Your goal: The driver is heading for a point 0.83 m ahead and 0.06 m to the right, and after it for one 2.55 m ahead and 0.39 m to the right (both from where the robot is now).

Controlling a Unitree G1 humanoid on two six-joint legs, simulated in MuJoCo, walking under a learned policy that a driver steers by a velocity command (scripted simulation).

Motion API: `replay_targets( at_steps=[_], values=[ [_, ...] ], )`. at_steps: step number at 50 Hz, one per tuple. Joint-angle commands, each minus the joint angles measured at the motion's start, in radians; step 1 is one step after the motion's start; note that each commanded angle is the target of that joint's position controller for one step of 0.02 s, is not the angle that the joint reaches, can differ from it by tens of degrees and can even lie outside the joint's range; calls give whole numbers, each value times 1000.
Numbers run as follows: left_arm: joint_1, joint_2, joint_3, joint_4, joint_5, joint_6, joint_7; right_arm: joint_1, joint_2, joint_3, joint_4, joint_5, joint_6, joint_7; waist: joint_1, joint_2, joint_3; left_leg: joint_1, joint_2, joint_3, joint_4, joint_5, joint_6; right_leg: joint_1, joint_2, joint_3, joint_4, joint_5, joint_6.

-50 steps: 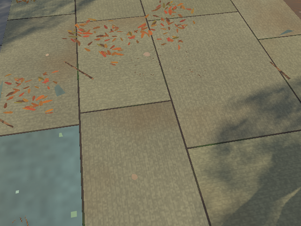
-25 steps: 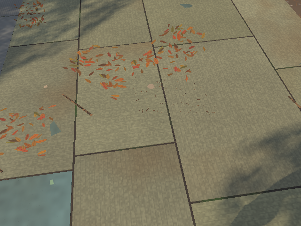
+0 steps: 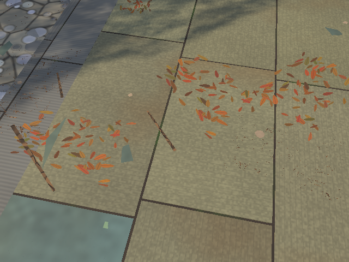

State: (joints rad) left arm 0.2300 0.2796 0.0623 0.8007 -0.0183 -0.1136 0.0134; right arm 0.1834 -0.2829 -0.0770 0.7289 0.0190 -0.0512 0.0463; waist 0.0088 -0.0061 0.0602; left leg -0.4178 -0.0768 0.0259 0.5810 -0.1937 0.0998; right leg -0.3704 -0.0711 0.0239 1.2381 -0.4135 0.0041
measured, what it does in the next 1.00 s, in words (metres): walks ahead: right foot, then left foot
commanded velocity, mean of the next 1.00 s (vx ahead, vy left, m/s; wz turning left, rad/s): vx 0.50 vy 0.00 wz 0.03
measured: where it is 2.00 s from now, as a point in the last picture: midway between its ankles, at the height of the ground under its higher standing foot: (178, 187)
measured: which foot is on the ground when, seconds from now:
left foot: down 0.00-0.42, up 0.44-0.84, down 0.86-1.00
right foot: up 0.00-0.38, down 0.40-0.86, up 0.88-1.00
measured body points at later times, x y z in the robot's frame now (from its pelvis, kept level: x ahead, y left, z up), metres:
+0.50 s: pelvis +0.29 -0.03 +0.01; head +0.31 -0.03 +0.45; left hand +0.39 +0.26 -0.08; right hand +0.42 -0.29 -0.11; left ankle +0.13 +0.06 -0.64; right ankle +0.37 -0.11 -0.73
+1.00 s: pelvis +0.53 +0.04 +0.01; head +0.55 +0.06 +0.46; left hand +0.61 +0.33 -0.11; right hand +0.69 -0.22 -0.07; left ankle +0.56 +0.15 -0.73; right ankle +0.47 -0.09 -0.64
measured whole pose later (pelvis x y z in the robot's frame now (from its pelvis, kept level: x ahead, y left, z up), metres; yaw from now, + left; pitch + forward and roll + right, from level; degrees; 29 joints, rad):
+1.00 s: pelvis +0.53 +0.04 +0.01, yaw -2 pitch +2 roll +1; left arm 0.34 0.31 0.06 0.74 -0.03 -0.04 0.01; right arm 0.18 -0.25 -0.05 0.69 -0.01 -0.10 0.01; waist 0.01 -0.05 -0.01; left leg -0.27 -0.02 0.02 0.43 -0.19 0.02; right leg -0.47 -0.01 0.07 1.14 -0.37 -0.01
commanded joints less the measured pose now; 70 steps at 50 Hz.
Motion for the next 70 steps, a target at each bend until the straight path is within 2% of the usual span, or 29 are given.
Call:
replay_targets(
  at_steps=[1, 6, 13, 17, 19, 20, 21, 22, 23, 25, 28, 33, 38, 41, 42, 43, 44, 45, 47, 51, 54, 58, 62, 64, 65, 66, 67, 68, 70],
  values=[
    [-2, 133, 36, -91, 23, -20, 5, 23, -97, -24, -80, -11, -21, -11, 10, 35, -140, 310, 256, -410, -324, 197, 192, -278, -66, 70, -47, 113, -9],
    [-100, 77, 22, -138, 38, 13, 7, 94, -140, -36, -63, -2, -27, -42, -6, 41, -93, 211, 202, -303, -353, 341, 183, -292, -31, 34, -287, 282, 52],
    [-315, 66, 9, -199, 15, -12, -27, 189, -148, -36, -33, 9, -6, -62, -91, 104, -56, 237, 186, -349, -295, 158, 121, -198, 61, 36, -686, 498, 42],
    [-277, 98, 20, -195, 15, -31, -46, 200, -135, -32, -16, 3, 3, -69, -69, 137, -60, 346, 244, -421, -207, 208, 100, -137, 62, 35, -752, 399, -9],
    [-128, 133, 40, -158, 22, -37, -38, 168, -115, -24, -26, -3, 5, -65, 10, 141, -127, 355, 190, -379, -62, 426, 66, 66, 80, -7, -810, 383, -65],
    [18, 173, 51, -139, 36, -38, -33, 154, -81, -8, -45, -16, 2, -60, 74, 88, -259, 261, 142, -319, 168, 380, 34, 309, -37, 104, -766, 405, -135],
    [160, 256, 76, -102, 46, -28, -33, 296, -35, 7, -44, 2, -8, -61, 53, -178, -408, -79, -6, -201, 534, 73, -53, 682, -231, 501, -790, 273, -310],
    [193, 202, 63, -71, 13, -23, -47, 317, -58, 13, -37, 6, -20, -59, 52, -296, -384, -282, -22, -204, 684, -372, -69, 727, -300, 784, -936, 52, -351],
    [132, 134, 42, -83, -6, -16, -47, 208, -128, -2, -51, 10, -26, -53, 62, -174, -220, -373, 49, -209, 745, -310, -62, 610, -275, 707, -958, -60, -310],
    [35, 102, 25, -107, 10, 5, -46, 48, -118, 0, -91, -18, -41, -49, 38, -24, -56, -352, 115, -143, 647, -179, -59, 349, -188, 503, -999, 92, -271],
    [19, 90, 16, -111, 13, 6, -41, 69, -74, 2, -94, -32, -47, -48, -14, -75, -73, -229, 149, -114, 468, -122, -83, 231, -103, 377, -1031, 323, -257],
    [76, 155, 36, -84, -4, 21, -15, -86, -22, 28, -130, -31, -52, -46, 27, -78, -67, -113, 108, -72, 119, 96, -132, 128, -53, 253, -1038, 415, -240],
    [165, 156, 37, -61, -14, 47, -5, -204, -57, 17, -160, -10, -68, -31, 63, -88, -66, -11, 59, -95, -60, 183, -137, 161, -69, 325, -970, 319, -210],
    [148, 148, 37, -69, -13, 59, 0, -137, -91, -5, -147, -6, -80, -33, 2, -108, -85, 141, 61, -92, -153, 132, -98, 169, -58, 377, -877, 289, -171],
    [134, 121, 29, -79, -9, 59, 0, -54, -115, -18, -130, -13, -82, -40, -42, -105, -127, 278, 96, -105, -171, 117, -70, 126, -17, 354, -786, 309, -141],
    [109, 64, 9, -104, 5, 53, -3, 102, -173, -36, -114, -28, -82, -52, -117, -15, -243, 506, 259, -250, -162, 68, -4, 9, 41, 272, -529, 224, -101],
    [227, -4, -14, -133, -11, 40, -1, 193, -257, -56, -87, -37, -64, -53, -82, 273, -361, 782, 485, -621, -210, -53, 151, -296, 156, 127, -235, -132, -47],
    [234, 87, 2, -125, -29, 38, 2, 207, -195, -48, -71, -22, -57, -47, -90, 270, -319, 753, 520, -777, -262, -263, 181, -447, 85, 124, -62, -171, -32],
    [107, 137, 22, -130, -14, 52, 1, 118, -97, -17, -80, -22, -54, -45, -85, 105, -131, 541, 419, -513, -299, -158, 110, -453, 21, 109, 2, -6, -18],
    [57, 71, 19, -161, -9, 76, -16, 26, -66, -8, -57, -31, -59, -40, -20, 123, -29, 308, 327, -233, -390, 177, 87, -357, -31, 74, -89, 118, 5],
    [19, 50, 11, -191, 7, 84, -19, 2, -118, -24, -32, -29, -58, -49, -1, 96, -34, 284, 326, -84, -365, 546, 95, -331, -25, 41, -230, 196, 35],
    [-73, 40, 3, -215, 8, 80, -50, 1, -155, -30, -5, -17, -32, -69, -31, 96, -69, 274, 291, 57, -332, 567, 55, -187, 5, -25, -493, 424, 15],
    [-109, 96, 28, -258, 12, 90, -76, 8, -200, -43, 10, 14, -16, -75, -19, 103, -95, 359, 334, 71, -214, 594, 22, -119, 36, -48, -611, 337, -41],
    [13, 146, 58, -235, 17, 91, -72, 0, -199, -45, 6, 26, -6, -79, 50, 76, -154, 350, 296, 109, 4, 655, -19, 57, 99, -85, -723, 361, -90],
    [104, 207, 83, -216, 18, 92, -53, 49, -166, -33, 8, 8, -7, -77, 84, -10, -209, 243, 228, 136, 222, 505, -71, 245, 89, -34, -773, 586, -133],
    [108, 311, 96, -238, 21, 100, -27, 138, -64, 0, -22, -62, -9, -65, 6, -291, -288, -94, 103, 148, 582, -351, -145, 526, -184, 326, -685, 1101, -266],
    [82, 304, 81, -288, 33, 92, -32, 181, -103, 12, -28, -47, -15, -51, 18, -281, -501, -239, 15, -68, 823, -550, -164, 652, -342, 669, -774, 950, -451],
    [53, 233, 66, -298, 28, 91, -40, 87, -178, -7, -30, -15, -10, -45, 67, -124, -461, -277, 67, -137, 836, -438, -151, 589, -274, 571, -820, 796, -402],
    [-21, 178, 50, -288, 5, 95, -33, 18, -154, 0, -38, -21, 9, -63, 23, -12, -276, -283, 123, -123, 707, -299, -147, 367, -177, 419, -851, 608, -299]
  ],
)
Next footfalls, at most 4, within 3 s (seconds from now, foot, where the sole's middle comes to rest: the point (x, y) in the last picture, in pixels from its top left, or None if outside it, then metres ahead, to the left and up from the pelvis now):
0.40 right None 0.41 -0.10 -0.76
0.86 left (140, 219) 0.60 0.15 -0.76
1.30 right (208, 174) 0.80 -0.12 -0.76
1.74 left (157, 163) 0.85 0.10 -0.76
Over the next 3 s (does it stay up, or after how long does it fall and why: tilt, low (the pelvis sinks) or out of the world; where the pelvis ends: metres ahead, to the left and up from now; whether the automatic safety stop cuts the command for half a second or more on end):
stays up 0.74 0.04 0.01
